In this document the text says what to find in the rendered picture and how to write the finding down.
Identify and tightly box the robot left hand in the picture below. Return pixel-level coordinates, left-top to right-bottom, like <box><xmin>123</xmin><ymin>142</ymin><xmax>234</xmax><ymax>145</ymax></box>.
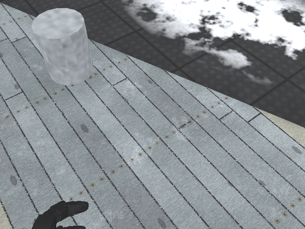
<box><xmin>31</xmin><ymin>200</ymin><xmax>89</xmax><ymax>229</ymax></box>

